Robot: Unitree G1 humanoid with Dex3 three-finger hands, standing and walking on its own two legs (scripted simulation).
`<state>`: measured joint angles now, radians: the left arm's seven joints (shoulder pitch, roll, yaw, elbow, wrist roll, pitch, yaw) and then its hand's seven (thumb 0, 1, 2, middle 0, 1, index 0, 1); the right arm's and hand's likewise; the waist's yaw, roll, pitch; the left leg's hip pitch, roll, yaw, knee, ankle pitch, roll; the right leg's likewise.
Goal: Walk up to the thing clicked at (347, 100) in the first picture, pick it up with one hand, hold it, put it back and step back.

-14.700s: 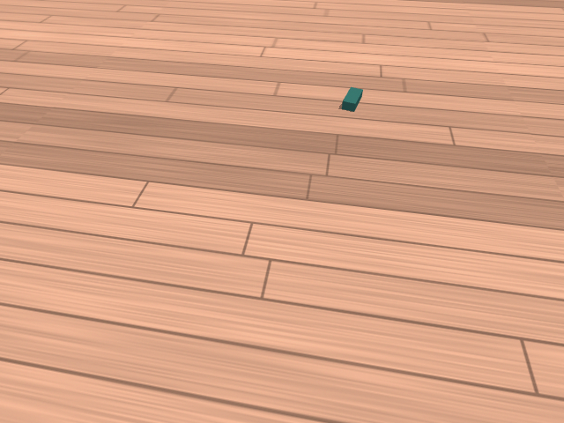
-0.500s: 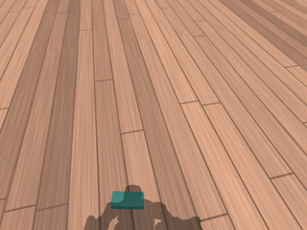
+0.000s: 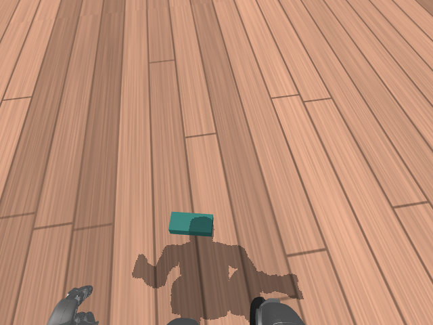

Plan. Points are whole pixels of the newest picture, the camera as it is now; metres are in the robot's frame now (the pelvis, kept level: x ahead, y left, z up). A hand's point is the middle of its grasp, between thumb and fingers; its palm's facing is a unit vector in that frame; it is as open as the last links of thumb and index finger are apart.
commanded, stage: walk up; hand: left
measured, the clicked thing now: (191, 224) +0.55 +0.16 -0.72
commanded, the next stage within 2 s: stand in 1.44 s
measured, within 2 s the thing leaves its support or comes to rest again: neither
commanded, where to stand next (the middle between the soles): +0.17 -0.04 m, yaw -3 degrees
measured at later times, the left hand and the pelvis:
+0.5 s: hand out of the picture -0.02 +0.27 -0.14, palm faces -0.09 -0.91 -0.40, open 7.4 cm; pelvis -0.12 +0.01 +0.00, yaw -4 degrees
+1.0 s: hand out of the picture -0.14 +0.27 -0.14, palm faces -0.05 -0.93 -0.36, open 7.4 cm; pelvis -0.22 +0.00 +0.01, yaw -3 degrees
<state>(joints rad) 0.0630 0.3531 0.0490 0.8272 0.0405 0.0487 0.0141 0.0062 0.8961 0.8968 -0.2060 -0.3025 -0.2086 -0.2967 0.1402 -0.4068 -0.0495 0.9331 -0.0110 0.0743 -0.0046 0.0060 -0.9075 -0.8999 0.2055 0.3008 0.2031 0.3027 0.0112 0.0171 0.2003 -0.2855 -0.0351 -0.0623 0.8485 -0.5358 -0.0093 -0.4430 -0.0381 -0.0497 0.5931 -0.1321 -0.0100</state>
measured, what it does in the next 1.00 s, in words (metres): walks backwards: left foot, then right foot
